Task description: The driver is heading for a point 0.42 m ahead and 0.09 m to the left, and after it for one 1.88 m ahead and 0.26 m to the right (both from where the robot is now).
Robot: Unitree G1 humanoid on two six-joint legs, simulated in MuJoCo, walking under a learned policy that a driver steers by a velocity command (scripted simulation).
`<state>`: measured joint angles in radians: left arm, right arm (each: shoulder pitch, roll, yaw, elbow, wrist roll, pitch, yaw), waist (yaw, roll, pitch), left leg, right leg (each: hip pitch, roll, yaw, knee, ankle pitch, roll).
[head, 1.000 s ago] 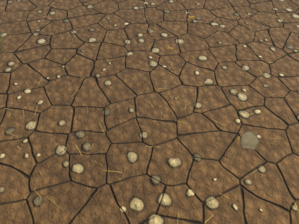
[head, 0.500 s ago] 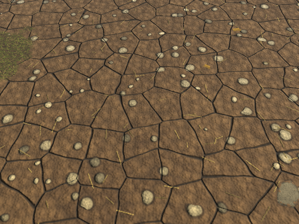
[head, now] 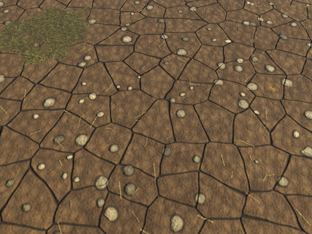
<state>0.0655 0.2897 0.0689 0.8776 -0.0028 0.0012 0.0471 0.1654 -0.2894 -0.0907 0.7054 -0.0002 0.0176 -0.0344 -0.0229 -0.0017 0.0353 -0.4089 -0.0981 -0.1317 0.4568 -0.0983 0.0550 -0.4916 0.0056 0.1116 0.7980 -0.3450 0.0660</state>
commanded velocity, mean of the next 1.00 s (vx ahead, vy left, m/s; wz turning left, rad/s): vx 0.25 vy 0.00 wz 0.45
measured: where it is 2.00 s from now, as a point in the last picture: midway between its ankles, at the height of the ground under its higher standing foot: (101, 166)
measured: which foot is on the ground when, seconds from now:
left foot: down 0.00-0.12, up 0.14-0.56, down 0.58-1.00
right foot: up 0.00-0.10, down 0.12-0.58, up 0.60-1.00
